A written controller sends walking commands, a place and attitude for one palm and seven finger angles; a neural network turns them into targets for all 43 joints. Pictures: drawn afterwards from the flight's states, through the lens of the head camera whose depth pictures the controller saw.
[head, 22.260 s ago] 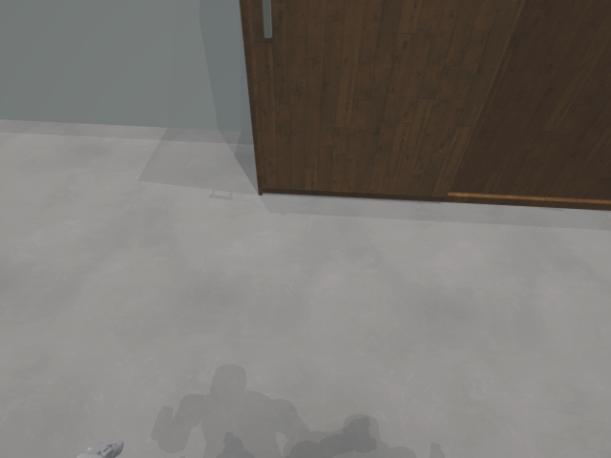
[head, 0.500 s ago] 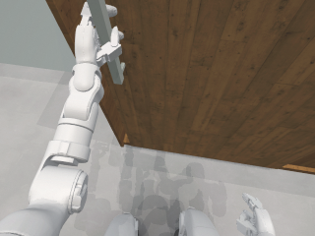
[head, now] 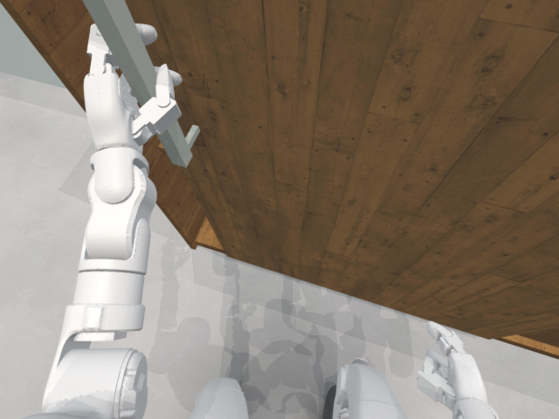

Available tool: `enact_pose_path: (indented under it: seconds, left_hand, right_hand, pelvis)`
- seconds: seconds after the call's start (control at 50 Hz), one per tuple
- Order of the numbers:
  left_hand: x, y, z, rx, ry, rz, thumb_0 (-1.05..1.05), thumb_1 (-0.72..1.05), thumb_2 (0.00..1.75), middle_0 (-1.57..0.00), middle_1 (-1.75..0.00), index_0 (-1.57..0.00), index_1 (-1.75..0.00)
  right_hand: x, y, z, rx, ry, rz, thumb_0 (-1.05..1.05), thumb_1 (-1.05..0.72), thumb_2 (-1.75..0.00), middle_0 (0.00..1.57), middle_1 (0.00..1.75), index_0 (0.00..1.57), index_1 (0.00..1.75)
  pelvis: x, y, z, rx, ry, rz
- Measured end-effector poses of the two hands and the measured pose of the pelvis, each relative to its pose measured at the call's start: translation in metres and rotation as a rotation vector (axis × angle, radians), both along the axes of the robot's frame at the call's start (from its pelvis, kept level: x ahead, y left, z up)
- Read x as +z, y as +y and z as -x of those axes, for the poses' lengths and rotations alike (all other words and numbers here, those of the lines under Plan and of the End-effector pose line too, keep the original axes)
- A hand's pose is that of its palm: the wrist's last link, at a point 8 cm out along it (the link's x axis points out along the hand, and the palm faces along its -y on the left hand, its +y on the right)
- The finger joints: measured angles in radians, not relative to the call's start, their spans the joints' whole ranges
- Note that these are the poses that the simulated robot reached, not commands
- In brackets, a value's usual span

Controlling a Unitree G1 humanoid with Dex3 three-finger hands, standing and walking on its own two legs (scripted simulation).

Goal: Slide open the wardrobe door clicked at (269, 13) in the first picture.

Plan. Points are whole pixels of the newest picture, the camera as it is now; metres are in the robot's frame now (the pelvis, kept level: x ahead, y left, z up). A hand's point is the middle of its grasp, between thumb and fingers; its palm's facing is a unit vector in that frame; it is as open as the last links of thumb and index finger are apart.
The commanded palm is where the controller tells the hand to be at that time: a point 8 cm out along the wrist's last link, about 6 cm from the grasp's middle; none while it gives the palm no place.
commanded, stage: step sideways, sliding the door along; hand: left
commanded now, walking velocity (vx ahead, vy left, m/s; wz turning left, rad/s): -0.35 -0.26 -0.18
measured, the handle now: (153, 67) +0.46 +0.25 +0.16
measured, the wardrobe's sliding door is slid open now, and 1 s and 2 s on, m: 0.14 0.55 0.56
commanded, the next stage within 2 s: stop walking and hold the door there in 1.26 s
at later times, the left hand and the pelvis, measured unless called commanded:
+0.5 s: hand (322, 142) +0.39 +0.04 +0.15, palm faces +0.36 -0.93 -0.02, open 7.1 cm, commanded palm +0.35 +0.02 +0.14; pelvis +0.06 -0.16 +0.00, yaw +6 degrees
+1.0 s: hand (555, 207) +0.35 -0.19 +0.16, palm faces +0.24 -0.97 -0.08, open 7.2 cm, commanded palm +0.31 -0.20 +0.14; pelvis +0.03 -0.32 +0.00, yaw -5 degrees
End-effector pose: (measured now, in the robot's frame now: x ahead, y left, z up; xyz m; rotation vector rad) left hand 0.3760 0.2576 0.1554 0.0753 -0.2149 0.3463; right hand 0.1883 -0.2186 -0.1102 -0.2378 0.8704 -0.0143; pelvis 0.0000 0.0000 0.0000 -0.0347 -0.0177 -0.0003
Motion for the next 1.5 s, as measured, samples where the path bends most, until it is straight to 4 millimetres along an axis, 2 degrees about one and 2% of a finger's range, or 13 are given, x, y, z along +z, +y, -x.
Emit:
enact_pose_path:
  seconds: [0.08, 0.2, 0.32, 0.44, 0.52, 0.74, 0.82, 0.92, 1.04, 1.16, 1.32, 1.42, 1.5]
  left_hand:
    - [-0.001, -0.023, 0.003, 0.028, -0.008, -0.021, -0.02, 0.69, 0.85, -0.45, -1.4, -0.14, -1.38]
    - [-0.002, -0.063, 0.008, 0.14, -0.035, -0.093, -0.05, 0.65, 0.85, -0.45, -1.4, -0.11, -1.39]
    - [0.001, -0.109, 0.016, 0.175, 0.025, -0.125, -0.07, 0.65, 0.81, -0.45, -1.4, -0.1, -1.4]
    - [-0.002, -0.156, 0.021, 0.093, -0.04, -0.048, -0.03, 0.69, 0.81, -0.45, -1.4, -0.09, -1.38]
    - [-0.007, -0.186, 0.026, -0.018, -0.108, -0.02, -0.01, 0.72, 0.81, -0.45, -1.4, -0.06, -1.28]
    - [-0.004, -0.278, 0.038, -0.135, -0.066, 0.007, 0.01, 0.73, 0.82, -0.44, -1.4, -0.08, -1.29]
    - [-0.004, -0.315, 0.043, -0.115, -0.069, -0.019, 0.0, 0.74, 0.83, -0.44, -1.4, -0.07, -1.3]
    - [-0.004, -0.364, 0.05, -0.067, -0.064, -0.068, -0.03, 0.74, 0.84, -0.45, -1.4, -0.02, -1.27]
    - [-0.001, -0.415, 0.059, -0.138, -0.021, -0.039, -0.01, 0.75, 0.82, -0.41, -1.4, -0.02, -1.28]
    - [-0.007, -0.413, 0.057, -0.145, -0.096, -0.022, -0.01, 0.77, 0.83, -0.36, -1.4, 0.0, -1.19]
    - [-0.004, -0.416, 0.06, -0.106, -0.054, 0.027, 0.0, 0.77, 0.84, -0.28, -1.4, -0.04, -1.16]
    - [0.0, -0.414, 0.06, -0.077, -0.012, -0.038, -0.01, 0.73, 0.84, -0.3, -1.4, -0.05, -1.21]
    - [0.006, -0.41, 0.062, -0.021, 0.037, -0.191, -0.07, 0.67, 0.82, -0.36, -1.4, -0.07, -1.24]
  right_hand:
    - [0.003, -0.019, -0.022, 0.053, -0.053, -0.039, 0.01, -0.9, -0.9, 0.2, 0.3, 0.2, 0.3]
    - [-0.02, -0.054, -0.077, 0.094, -0.162, -0.155, 0.01, -0.9, -0.9, 0.2, 0.3, 0.21, 0.3]
    - [-0.013, -0.1, -0.11, 0.063, -0.177, -0.152, 0.01, -0.9, -0.9, 0.2, 0.3, 0.2, 0.3]
    - [0.012, -0.131, -0.101, 0.076, -0.11, -0.07, 0.01, -0.91, -0.9, 0.19, 0.3, 0.2, 0.29]
    - [0.02, -0.147, -0.091, 0.097, -0.109, -0.005, 0.01, -0.91, -0.9, 0.2, 0.3, 0.2, 0.29]
    - [0.041, -0.162, -0.082, 0.142, -0.194, -0.131, 0.01, -0.9, -0.9, 0.2, 0.3, 0.21, 0.3]
    - [0.034, -0.188, -0.085, 0.154, -0.237, -0.18, 0.01, -0.9, -0.9, 0.2, 0.3, 0.21, 0.3]
    - [0.011, -0.247, -0.089, 0.113, -0.262, -0.192, 0.01, -0.9, -0.9, 0.2, 0.3, 0.21, 0.3]
    - [0.017, -0.324, -0.053, -0.044, -0.213, -0.09, 0.01, -0.9, -0.9, 0.2, 0.3, 0.2, 0.3]
    - [0.023, -0.371, 0.01, -0.133, -0.151, 0.033, 0.01, -0.91, -0.9, 0.19, 0.3, 0.2, 0.29]
    - [0.029, -0.383, 0.084, -0.12, -0.048, 0.023, 0.01, -0.91, -0.9, 0.19, 0.3, 0.2, 0.29]
    - [0.03, -0.395, 0.104, -0.151, -0.022, -0.023, 0.01, -0.9, -0.9, 0.2, 0.3, 0.21, 0.3]
    - [0.022, -0.424, 0.112, -0.207, -0.083, -0.061, 0.01, -0.9, -0.9, 0.2, 0.3, 0.21, 0.3]
  pelvis:
    - [-0.005, -0.037, -0.019, 0.014, -0.022, 0.004]
    - [-0.033, -0.103, -0.051, 0.038, -0.06, -0.013]
    - [-0.012, -0.132, -0.056, 0.039, 0.02, -0.078]
    - [0.007, -0.154, -0.053, 0.075, 0.047, -0.079]
    - [-0.006, -0.164, -0.057, 0.102, 0.032, -0.033]
    - [0.007, -0.221, -0.055, -0.038, -0.02, 0.041]
    - [-0.001, -0.261, -0.053, -0.049, -0.018, 0.023]
    - [-0.015, -0.305, -0.044, -0.05, -0.014, -0.015]
    - [0.003, -0.322, -0.021, -0.082, 0.042, -0.086]
    - [-0.01, -0.336, 0.003, -0.085, 0.039, -0.051]
    - [0.001, -0.363, 0.029, -0.131, -0.014, 0.023]
    - [0.008, -0.39, 0.039, -0.172, 0.006, 0.062]
    - [0.0, -0.42, 0.046, -0.21, 0.022, 0.046]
